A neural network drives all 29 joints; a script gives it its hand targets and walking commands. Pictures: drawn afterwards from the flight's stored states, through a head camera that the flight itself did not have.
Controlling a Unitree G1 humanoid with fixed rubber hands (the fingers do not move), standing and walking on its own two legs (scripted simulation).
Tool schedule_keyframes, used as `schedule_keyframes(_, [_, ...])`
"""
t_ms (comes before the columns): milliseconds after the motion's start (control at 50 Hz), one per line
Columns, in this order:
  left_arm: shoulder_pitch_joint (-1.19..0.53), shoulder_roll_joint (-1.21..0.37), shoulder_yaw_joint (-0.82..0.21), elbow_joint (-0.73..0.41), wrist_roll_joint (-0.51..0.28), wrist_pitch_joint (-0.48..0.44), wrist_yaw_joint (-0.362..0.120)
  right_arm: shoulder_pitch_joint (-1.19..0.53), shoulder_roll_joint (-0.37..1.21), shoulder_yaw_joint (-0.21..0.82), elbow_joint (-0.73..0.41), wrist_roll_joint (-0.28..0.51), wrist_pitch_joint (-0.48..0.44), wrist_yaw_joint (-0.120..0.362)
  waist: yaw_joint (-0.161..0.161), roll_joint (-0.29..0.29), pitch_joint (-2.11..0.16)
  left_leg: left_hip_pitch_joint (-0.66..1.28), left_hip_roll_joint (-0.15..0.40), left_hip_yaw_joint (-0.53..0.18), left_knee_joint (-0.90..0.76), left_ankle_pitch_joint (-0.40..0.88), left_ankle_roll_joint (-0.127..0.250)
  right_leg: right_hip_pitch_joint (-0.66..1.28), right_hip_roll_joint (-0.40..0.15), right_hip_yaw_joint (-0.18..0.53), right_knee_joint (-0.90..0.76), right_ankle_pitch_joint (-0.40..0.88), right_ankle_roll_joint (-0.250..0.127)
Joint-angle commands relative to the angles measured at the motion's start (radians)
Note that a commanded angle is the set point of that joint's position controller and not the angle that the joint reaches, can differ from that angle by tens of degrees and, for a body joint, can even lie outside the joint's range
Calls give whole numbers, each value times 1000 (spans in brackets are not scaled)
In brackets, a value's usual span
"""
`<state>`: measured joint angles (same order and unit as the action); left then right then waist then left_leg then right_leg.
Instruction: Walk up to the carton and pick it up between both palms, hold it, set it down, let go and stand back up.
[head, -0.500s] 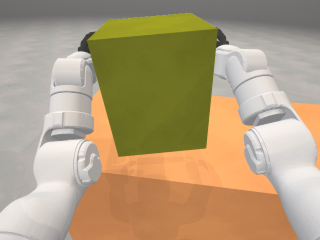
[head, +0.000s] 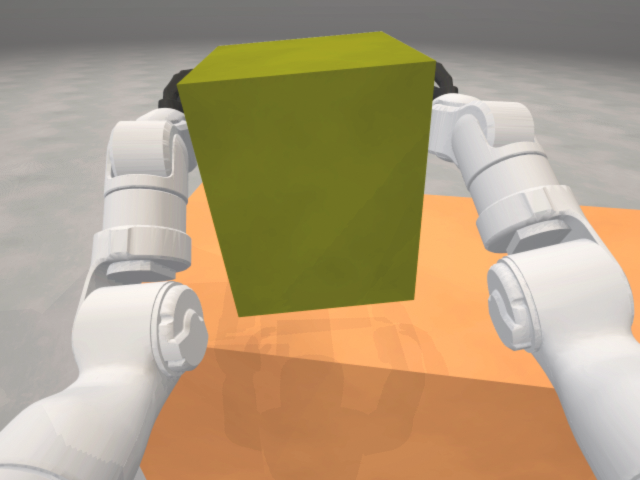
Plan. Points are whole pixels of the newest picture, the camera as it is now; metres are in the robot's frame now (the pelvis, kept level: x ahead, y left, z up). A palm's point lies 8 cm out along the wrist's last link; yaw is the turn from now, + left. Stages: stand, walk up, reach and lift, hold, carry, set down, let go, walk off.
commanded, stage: hold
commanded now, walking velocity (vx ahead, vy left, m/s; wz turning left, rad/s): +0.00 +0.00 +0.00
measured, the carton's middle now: (312, 168) +0.37 -0.02 +0.29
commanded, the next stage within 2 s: none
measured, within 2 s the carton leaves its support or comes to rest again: neither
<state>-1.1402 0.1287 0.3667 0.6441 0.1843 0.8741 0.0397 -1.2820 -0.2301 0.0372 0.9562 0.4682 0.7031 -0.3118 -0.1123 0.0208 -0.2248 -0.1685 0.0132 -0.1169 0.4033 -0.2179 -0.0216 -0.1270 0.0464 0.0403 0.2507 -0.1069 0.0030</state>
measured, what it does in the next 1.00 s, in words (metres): stands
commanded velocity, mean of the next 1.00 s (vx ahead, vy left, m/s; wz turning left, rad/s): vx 0.00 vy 0.00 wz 0.00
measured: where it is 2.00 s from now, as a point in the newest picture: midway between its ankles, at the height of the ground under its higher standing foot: outside the picture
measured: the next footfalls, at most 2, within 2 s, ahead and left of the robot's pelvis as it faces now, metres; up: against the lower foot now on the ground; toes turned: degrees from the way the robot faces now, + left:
none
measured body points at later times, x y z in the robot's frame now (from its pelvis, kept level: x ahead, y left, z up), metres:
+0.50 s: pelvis +0.01 +0.00 +0.00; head -0.11 +0.02 +0.43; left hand +0.38 +0.13 +0.35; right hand +0.36 -0.17 +0.36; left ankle +0.00 +0.13 -0.75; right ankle +0.02 -0.12 -0.75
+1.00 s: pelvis +0.00 -0.01 +0.00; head -0.10 +0.02 +0.44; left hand +0.39 +0.14 +0.34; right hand +0.37 -0.16 +0.35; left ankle +0.00 +0.13 -0.75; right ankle +0.02 -0.12 -0.75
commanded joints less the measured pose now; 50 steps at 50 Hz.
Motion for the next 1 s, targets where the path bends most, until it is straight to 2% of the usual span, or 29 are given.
schedule_keyframes(0, [-833, -585, -268, -116, -183, -94, -144, -796, 689, 80, -334, 169, -28, 138, -6, 21, -317, -15, -54, 47, -58, 166, -34, 200, 39, -9, 10, 160, 21])
schedule_keyframes(200, [-843, -586, -271, -117, -193, -104, -146, -809, 690, 83, -355, 177, -33, 132, -12, 27, -342, -8, -59, 46, -47, 185, -36, 204, 36, -11, 11, 179, 25])
schedule_keyframes(220, [-787, -654, -347, -293, -232, -97, -138, -775, 718, 151, -543, 211, -42, 121, -18, 31, -562, 92, -55, 30, -15, 323, -48, 320, 45, -4, 39, 334, 27])
schedule_keyframes(240, [-819, -621, -334, -273, -223, -83, -129, -798, 688, 134, -541, 221, -25, 110, -24, 56, -514, 89, -60, 31, -2, 335, -57, 300, 44, -4, 39, 342, 30])
schedule_keyframes(260, [-814, -615, -316, -268, -213, -72, -128, -804, 687, 141, -553, 220, -15, 106, -15, 36, -504, 91, -64, 35, -9, 316, -51, 306, 42, -8, 34, 331, 39])
schedule_keyframes(280, [-795, -601, -306, -234, -195, -61, -132, -768, 669, 119, -507, 207, -3, 104, -30, 33, -435, 77, -60, 37, -25, 272, -48, 281, 39, -10, 28, 301, 40])
schedule_keyframes(320, [-777, -610, -305, -203, -175, -49, -148, -734, 649, 87, -440, 174, 1, 109, -39, 42, -318, 27, -48, 37, -65, 177, -45, 231, 35, -8, 14, 199, 28])
schedule_keyframes(360, [-791, -620, -304, -191, -163, -50, -160, -740, 656, 75, -397, 156, -3, 120, -30, 52, -262, -20, -39, 36, -82, 133, -42, 210, 34, -6, 12, 124, 15])
schedule_keyframes(380, [-800, -624, -307, -177, -161, -53, -163, -742, 652, 60, -374, 146, -2, 124, -36, 61, -234, -32, -36, 33, -87, 116, -45, 193, 34, -4, 10, 105, 10])
schedule_keyframes(400, [-813, -631, -309, -203, -166, -58, -163, -766, 673, 76, -401, 150, -5, 128, -20, 54, -269, -27, -36, 33, -82, 136, -43, 212, 35, -5, 15, 121, 12])
schedule_keyframes(420, [-816, -625, -305, -184, -162, -58, -160, -759, 664, 67, -377, 150, 1, 130, -25, 59, -252, -27, -36, 31, -82, 135, -46, 203, 36, -4, 16, 122, 10])
schedule_keyframes(440, [-822, -619, -294, -180, -160, -61, -160, -774, 680, 81, -384, 151, -1, 132, -10, 43, -262, -28, -39, 34, -77, 140, -40, 204, 34, -4, 17, 127, 14])
schedule_keyframes(460, [-814, -616, -293, -157, -155, -59, -160, -757, 667, 64, -359, 145, 3, 133, -23, 47, -239, -24, -38, 35, -80, 132, -42, 193, 33, -2, 14, 128, 13])
schedule_keyframes(480, [-814, -608, -274, -154, -146, -59, -161, -774, 677, 76, -362, 147, 0, 135, -3, 33, -247, -26, -40, 38, -79, 135, -35, 196, 33, -3, 16, 127, 16])
schedule_keyframes(500, [-804, -602, -272, -143, -141, -59, -163, -756, 670, 65, -348, 143, 2, 135, -11, 35, -236, -18, -40, 40, -78, 139, -38, 192, 32, -2, 17, 138, 15])
schedule_keyframes(520, [-801, -586, -246, -133, -130, -59, -165, -763, 680, 77, -343, 144, 1, 135, 6, 11, -235, -20, -42, 44, -77, 146, -28, 197, 32, -3, 18, 143, 20])
schedule_keyframes(620, [-769, -563, -219, -99, -114, -56, -178, -748, 658, 73, -321, 143, -6, 135, 6, -6, -238, -2, -43, 51, -73, 158, -27, 197, 29, 0, 12, 152, 20])
schedule_keyframes(640, [-777, -562, -224, -95, -118, -59, -181, -750, 657, 67, -323, 140, -9, 134, -1, -4, -244, -3, -42, 51, -72, 147, -27, 192, 28, 0, 11, 143, 20])
schedule_keyframes(720, [-806, -578, -242, -124, -138, -73, -176, -788, 686, 86, -365, 146, -25, 136, 10, -3, -294, -1, -47, 51, -61, 164, -24, 190, 30, -3, 15, 152, 21])
schedule_keyframes(740, [-804, -579, -246, -121, -141, -73, -173, -779, 683, 81, -362, 148, -22, 135, -1, 3, -294, 7, -47, 50, -60, 165, -25, 196, 29, -2, 13, 162, 21])
schedule_keyframes(760, [-809, -578, -243, -127, -145, -75, -172, -798, 695, 95, -384, 153, -26, 133, 13, -9, -310, 5, -50, 51, -57, 169, -19, 200, 29, -4, 15, 165, 25])
schedule_keyframes(780, [-809, -585, -259, -137, -153, -76, -170, -796, 692, 93, -399, 153, -28, 131, 0, -2, -319, 14, -50, 50, -54, 175, -24, 200, 30, -3, 16, 183, 25])
schedule_keyframes(840, [-825, -585, -281, -194, -177, -79, -160, -809, 716, 118, -465, 174, -28, 123, 2, -7, -389, 41, -57, 49, -41, 199, -21, 221, 29, -6, 21, 213, 35])
schedule_keyframes(860, [-833, -597, -302, -200, -188, -79, -158, -806, 717, 112, -471, 173, -28, 121, -13, 11, -383, 40, -57, 46, -38, 194, -27, 206, 27, -4, 22, 212, 34])
schedule_keyframes(900, [-826, -619, -315, -204, -195, -73, -157, -805, 706, 105, -490, 167, -26, 117, -23, 26, -385, 38, -54, 45, -42, 184, -29, 214, 27, -2, 17, 200, 29])
schedule_keyframes(920, [-831, -625, -322, -207, -197, -71, -157, -797, 698, 94, -476, 164, -22, 116, -34, 38, -371, 31, -52, 43, -49, 170, -33, 210, 29, -2, 18, 185, 26])
schedule_keyframes(940, [-831, -632, -326, -200, -200, -69, -158, -810, 698, 92, -479, 159, -22, 117, -31, 37, -361, 18, -50, 41, -53, 152, -32, 201, 29, -2, 15, 159, 25])
schedule_keyframes(960, [-838, -641, -336, -219, -203, -69, -157, -791, 690, 82, -471, 156, -16, 117, -45, 53, -371, 25, -46, 39, -60, 150, -37, 214, 31, -3, 17, 156, 20])
schedule_keyframes(980, [-843, -641, -337, -218, -206, -68, -157, -798, 691, 86, -472, 156, -16, 118, -39, 57, -368, 9, -47, 39, -59, 146, -38, 214, 29, -1, 20, 151, 20])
